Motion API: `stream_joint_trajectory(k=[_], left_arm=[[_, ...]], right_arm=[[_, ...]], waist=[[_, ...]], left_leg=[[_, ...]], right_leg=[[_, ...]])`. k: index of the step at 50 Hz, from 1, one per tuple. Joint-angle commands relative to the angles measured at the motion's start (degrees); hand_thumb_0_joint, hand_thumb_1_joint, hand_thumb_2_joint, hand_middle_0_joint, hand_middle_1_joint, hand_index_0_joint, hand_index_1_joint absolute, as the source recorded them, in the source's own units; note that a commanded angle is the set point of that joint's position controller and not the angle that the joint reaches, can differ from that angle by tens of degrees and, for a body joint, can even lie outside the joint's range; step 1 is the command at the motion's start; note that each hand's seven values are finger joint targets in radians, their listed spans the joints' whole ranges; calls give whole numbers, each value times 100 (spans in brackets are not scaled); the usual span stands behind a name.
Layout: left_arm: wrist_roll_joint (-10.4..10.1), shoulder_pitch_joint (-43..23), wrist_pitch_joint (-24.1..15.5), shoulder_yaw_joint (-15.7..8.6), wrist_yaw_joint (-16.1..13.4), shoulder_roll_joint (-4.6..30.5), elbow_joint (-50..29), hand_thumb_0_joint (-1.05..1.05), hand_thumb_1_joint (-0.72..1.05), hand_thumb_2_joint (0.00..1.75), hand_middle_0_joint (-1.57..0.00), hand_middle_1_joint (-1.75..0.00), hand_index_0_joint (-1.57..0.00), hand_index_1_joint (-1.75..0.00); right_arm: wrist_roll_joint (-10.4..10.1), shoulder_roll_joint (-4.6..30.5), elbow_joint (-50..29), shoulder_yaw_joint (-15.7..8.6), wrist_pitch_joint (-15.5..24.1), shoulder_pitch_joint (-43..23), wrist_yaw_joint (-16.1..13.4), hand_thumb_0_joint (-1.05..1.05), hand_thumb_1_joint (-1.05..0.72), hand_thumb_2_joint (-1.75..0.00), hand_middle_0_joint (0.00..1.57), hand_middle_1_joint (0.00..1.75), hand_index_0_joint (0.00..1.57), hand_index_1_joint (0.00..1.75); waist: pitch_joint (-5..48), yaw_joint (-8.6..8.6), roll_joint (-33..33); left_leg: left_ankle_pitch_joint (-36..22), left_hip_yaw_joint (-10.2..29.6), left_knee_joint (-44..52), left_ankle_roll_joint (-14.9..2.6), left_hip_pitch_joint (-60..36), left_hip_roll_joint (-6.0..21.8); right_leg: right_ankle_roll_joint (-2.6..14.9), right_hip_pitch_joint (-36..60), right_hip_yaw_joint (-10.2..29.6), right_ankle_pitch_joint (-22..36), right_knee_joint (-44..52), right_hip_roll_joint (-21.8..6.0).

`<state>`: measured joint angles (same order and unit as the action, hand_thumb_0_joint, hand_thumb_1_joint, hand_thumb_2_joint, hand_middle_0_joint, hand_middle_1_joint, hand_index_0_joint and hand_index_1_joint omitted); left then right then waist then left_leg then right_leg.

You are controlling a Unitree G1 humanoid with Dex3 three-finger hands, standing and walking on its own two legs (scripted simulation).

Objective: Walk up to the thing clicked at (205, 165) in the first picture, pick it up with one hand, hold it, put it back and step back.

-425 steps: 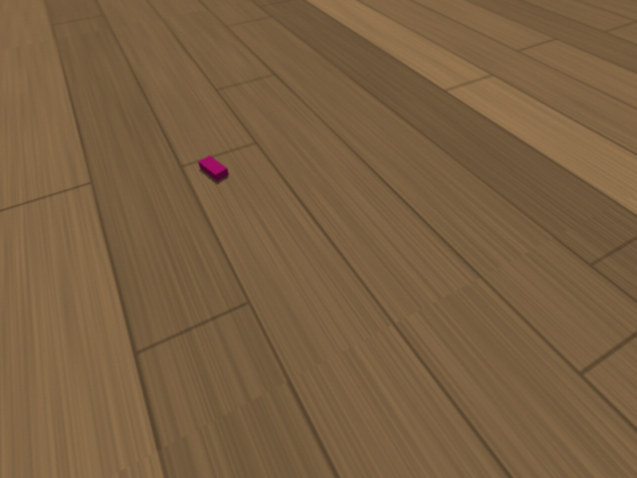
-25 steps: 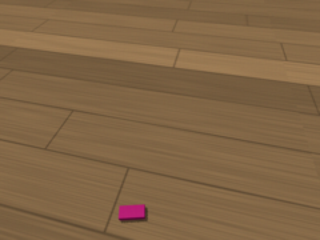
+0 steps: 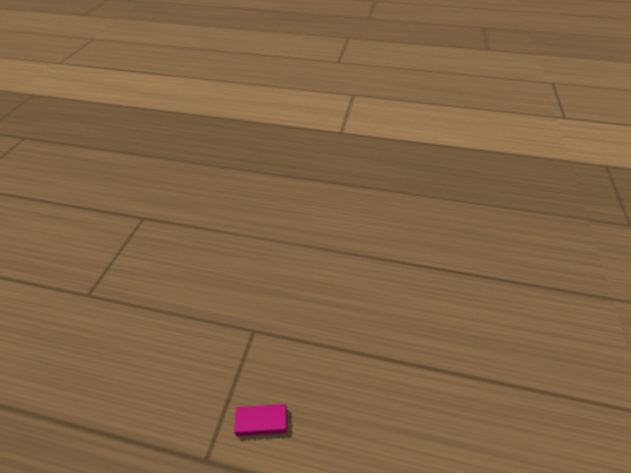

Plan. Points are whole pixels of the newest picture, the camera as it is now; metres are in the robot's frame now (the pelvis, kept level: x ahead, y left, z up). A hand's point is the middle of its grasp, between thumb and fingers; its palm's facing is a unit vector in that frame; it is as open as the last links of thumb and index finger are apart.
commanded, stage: stand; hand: left
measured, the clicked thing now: (261, 419) +0.40 +0.19 -0.76
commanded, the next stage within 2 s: walk up in 0.48 s
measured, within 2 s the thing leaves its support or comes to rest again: neither
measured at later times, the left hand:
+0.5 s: hand out of the picture +0.07 +0.26 -0.16, palm faces -0.01 -0.94 -0.34, open 7.4 cm
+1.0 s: hand out of the picture +0.13 +0.23 -0.16, palm faces +0.04 -0.92 -0.38, open 7.4 cm
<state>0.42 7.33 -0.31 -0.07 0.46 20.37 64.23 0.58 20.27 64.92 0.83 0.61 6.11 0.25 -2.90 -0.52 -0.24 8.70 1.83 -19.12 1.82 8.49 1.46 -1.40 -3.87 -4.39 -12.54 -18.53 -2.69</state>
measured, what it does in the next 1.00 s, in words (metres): steps on the spot: right foot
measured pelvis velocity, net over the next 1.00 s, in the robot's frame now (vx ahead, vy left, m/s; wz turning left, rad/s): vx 0.05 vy -0.03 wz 0.06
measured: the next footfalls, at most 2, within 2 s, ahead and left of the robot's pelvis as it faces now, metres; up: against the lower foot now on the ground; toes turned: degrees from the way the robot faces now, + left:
right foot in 0.92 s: +0.09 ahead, -0.15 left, +0.00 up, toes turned +0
left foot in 1.18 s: +0.13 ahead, +0.10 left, +0.00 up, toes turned +4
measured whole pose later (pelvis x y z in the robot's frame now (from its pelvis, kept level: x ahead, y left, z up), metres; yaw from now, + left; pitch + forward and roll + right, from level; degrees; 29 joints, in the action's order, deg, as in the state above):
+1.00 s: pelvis +0.05 -0.03 -0.02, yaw +4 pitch -3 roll +0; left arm 1.4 8.9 -0.9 -2.9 0.5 20.6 54.8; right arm 0.2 22.5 56.3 -2.2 -0.7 12.6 -1.6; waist -6.6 0.4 -1.1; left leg 29.4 6.3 -44.6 0.2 15.5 0.3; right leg 0.9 -11.5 -3.1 -19.1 -33.5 -1.2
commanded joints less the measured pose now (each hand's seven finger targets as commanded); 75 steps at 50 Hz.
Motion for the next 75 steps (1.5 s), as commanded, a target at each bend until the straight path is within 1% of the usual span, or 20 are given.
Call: stream_joint_trajectory(k=[1,23,25,28,34,36,37,40,42,45,47,48,51,56,58,60,61,65,69,75], left_arm=[[25,-147,-116,-253,-71,1231,-339,0,90,90,-20,-30,-20,-30],[23,-149,-116,-265,-86,1247,-364,0,90,90,-20,-30,-20,-30],[106,-11,-64,-531,3,1353,-495,0,90,90,-20,-30,-20,-30],[151,-18,-8,-604,60,1302,-697,0,90,90,-20,-30,-20,-30],[123,48,-26,-665,71,1371,-1059,0,90,90,-20,-30,-20,-30],[79,20,-17,-660,46,1304,-1159,0,90,90,-20,-30,-20,-30],[62,17,-2,-661,24,1235,-1217,0,90,90,-20,-30,-20,-30],[55,-252,22,-612,4,1089,-1497,0,90,90,-20,-30,-20,-30],[23,-19,-15,-612,0,1092,-1482,0,90,90,-20,-30,-20,-30],[53,831,-126,-617,-51,1089,-1072,0,90,90,-20,-30,-20,-30],[134,724,-188,-734,-112,1786,-1182,0,90,90,-20,-30,-20,-30],[157,346,-172,-703,-83,1801,-1271,0,90,90,-20,-30,-20,-30],[98,62,-202,-553,-141,1333,-1339,0,90,90,-20,-30,-20,-30],[10,154,-158,-543,-168,1408,-1257,0,90,90,-20,-30,-20,-30],[-88,-136,-91,-530,-160,1411,-1323,0,90,90,-20,-30,-20,-30],[-194,86,-44,-396,-153,999,-1382,0,90,90,-20,-30,-20,-30],[-220,150,19,-401,-171,1045,-1187,0,90,90,-20,-30,-20,-30],[-58,-103,-116,-422,-155,1321,-895,0,90,90,-20,-30,-20,-30],[-76,-194,-147,-377,-165,1269,-747,0,90,90,-20,-30,-20,-30],[-26,-350,-122,-327,-146,1215,-545,0,90,90,-20,-30,-20,-30]], right_arm=[[2,1246,-342,-252,93,-231,-72,0,-90,-90,20,30,20,30],[1,1221,-375,-250,87,-213,-79,0,-90,-90,20,30,20,30],[54,1390,-505,-428,118,106,-35,0,-90,-90,20,30,20,30],[128,1346,-690,-473,111,111,-10,0,-90,-90,20,30,20,30],[108,1266,-968,-508,252,440,-37,0,-90,-90,20,30,20,30],[77,1483,-968,-590,288,830,-82,0,-90,-90,20,30,20,30],[62,1699,-989,-665,287,1029,-112,0,-90,-90,20,30,20,30],[102,1983,-1106,-802,282,1373,-193,0,-90,-90,20,30,20,30],[120,1914,-1294,-798,252,1060,-225,0,-90,-90,20,30,20,30],[-17,1300,-1538,-569,140,153,-212,0,-90,-90,20,30,20,30],[-83,783,-1570,-391,4,434,-248,0,-90,-90,20,30,20,30],[-52,1100,-1413,-505,-34,473,-280,0,-90,-90,20,30,20,30],[-60,1084,-1204,-456,-6,535,-198,0,-90,-90,20,30,20,30],[29,978,-1100,-430,13,425,-102,0,-90,-90,20,30,20,30],[46,996,-956,-487,32,659,-99,0,-90,-90,20,30,20,30],[102,1472,-1126,-619,102,267,-120,0,-90,-90,20,30,20,30],[4,1603,-1181,-583,109,-69,-99,0,-90,-90,20,30,20,30],[-44,1149,-1051,-440,15,-324,-73,0,-90,-90,20,30,20,30],[-68,1115,-879,-414,3,-345,-51,0,-90,-90,20,30,20,30],[-57,1114,-728,-406,-25,-622,-33,0,-90,-90,20,30,20,30]], waist=[[410,5,19],[461,8,35],[475,-44,120],[-421,-91,136],[-113,-35,140],[355,73,-350],[484,157,-626],[397,362,-1112],[332,215,-1068],[548,-361,-339],[403,-270,975],[347,-170,732],[-90,-34,819],[295,-65,1079],[375,175,826],[803,-56,-294],[715,-116,-549],[422,-35,-304],[712,-8,-19],[495,-3,121]], left_leg=[[-966,415,174,-223,-195,578],[-1117,384,132,-232,-271,606],[1010,311,-65,-494,146,292],[2167,406,-99,-539,1108,192],[-204,287,-762,-525,656,124],[-1646,877,-759,-812,-127,566],[-2028,1445,-729,-1130,-621,913],[-2468,2476,-439,-1853,-1327,1667],[-2485,2073,-695,-1705,-1129,1571],[-1745,623,-1693,-700,446,563],[2380,225,-2763,-197,1713,-400],[2896,484,-3285,-238,1202,-251],[2206,452,-3099,-221,1535,-34],[1317,-129,-1467,-307,922,-64],[-314,-193,-297,-344,93,-49],[-2504,1172,-287,-786,-688,1053],[-1908,1273,-386,-1231,63,1296],[-1509,283,-735,-484,54,437],[-1896,255,-622,-500,-469,490],[-1269,256,-223,-442,-575,512]], right_leg=[[185,-114,474,641,358,-589],[196,-69,483,864,325,-598],[432,-24,298,-1319,4,-276],[596,-559,607,-2262,69,-392],[657,-405,462,-254,-419,-502],[438,-611,29,548,-1365,-199],[322,-1063,-29,431,-1846,17],[327,-2395,467,-2474,-2657,141],[356,-2272,563,-2124,-2423,6],[300,-28,536,621,-172,-146],[910,320,2599,1364,375,-1868],[1545,-369,2551,1269,139,-2008],[1308,-99,1500,2648,-233,-1360],[1032,245,898,3963,-987,-1110],[759,-234,754,3269,-1259,-1019],[240,-895,479,1259,-1593,-255],[223,-358,425,-109,-1477,-53],[379,-212,773,1331,-464,-537],[342,-86,666,2012,-362,-560],[270,-248,678,1352,143,-554]])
